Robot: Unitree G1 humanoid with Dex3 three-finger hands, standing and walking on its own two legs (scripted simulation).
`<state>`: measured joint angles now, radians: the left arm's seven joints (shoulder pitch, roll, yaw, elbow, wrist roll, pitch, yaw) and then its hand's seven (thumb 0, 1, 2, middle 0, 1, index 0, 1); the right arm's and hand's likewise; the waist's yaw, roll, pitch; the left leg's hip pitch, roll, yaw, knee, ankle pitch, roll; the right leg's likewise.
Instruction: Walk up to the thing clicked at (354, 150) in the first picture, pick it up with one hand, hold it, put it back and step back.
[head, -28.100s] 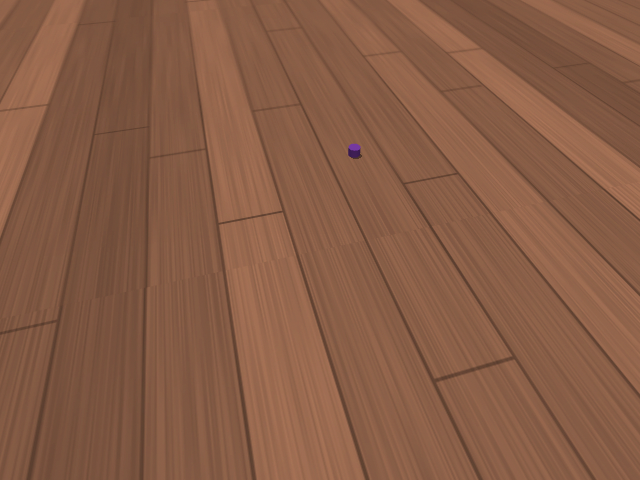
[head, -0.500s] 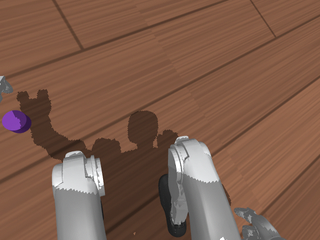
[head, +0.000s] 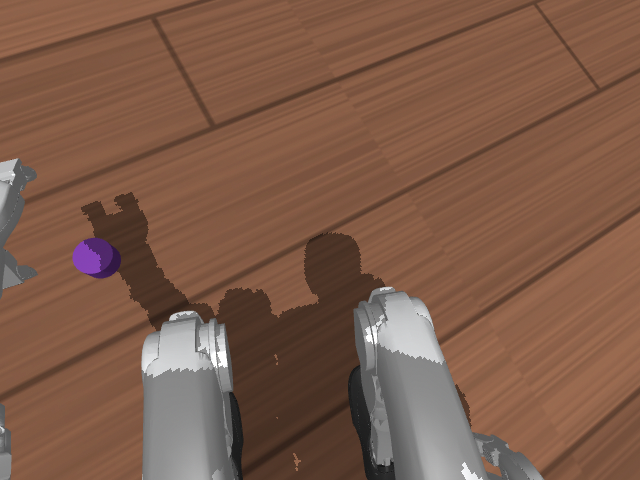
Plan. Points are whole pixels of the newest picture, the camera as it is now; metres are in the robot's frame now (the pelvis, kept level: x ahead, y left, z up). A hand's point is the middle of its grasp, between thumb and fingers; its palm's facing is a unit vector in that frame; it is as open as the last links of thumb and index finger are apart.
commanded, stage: home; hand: left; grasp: from above
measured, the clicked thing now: (97, 258) +0.44 +0.34 -0.35
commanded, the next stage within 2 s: none
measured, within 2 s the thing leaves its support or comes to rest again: neither
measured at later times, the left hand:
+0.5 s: hand out of the picture +0.25 +0.25 +0.10, palm faces -0.08 -0.85 -0.51, open 7.5 cm
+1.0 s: hand out of the picture +0.22 +0.19 +0.29, palm faces +0.19 -0.96 -0.20, open 7.4 cm
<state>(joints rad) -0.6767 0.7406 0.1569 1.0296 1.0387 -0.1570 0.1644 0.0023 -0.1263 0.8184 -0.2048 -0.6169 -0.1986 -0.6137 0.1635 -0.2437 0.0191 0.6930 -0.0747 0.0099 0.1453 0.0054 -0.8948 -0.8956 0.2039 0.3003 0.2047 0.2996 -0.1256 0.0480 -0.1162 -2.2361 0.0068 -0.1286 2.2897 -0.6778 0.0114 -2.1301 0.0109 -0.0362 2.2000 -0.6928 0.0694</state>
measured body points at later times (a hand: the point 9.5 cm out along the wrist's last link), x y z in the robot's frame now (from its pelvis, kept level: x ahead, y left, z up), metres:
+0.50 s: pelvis +0.01 -0.01 +0.19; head +0.14 +0.04 +0.62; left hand +0.25 +0.30 +0.13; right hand +0.26 -0.23 +0.11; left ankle +0.08 +0.12 -0.34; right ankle +0.10 -0.14 -0.34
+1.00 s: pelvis +0.08 -0.01 +0.34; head +0.10 +0.00 +0.79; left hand +0.21 +0.24 +0.31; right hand +0.25 -0.24 +0.27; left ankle +0.07 +0.12 -0.34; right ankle +0.10 -0.15 -0.34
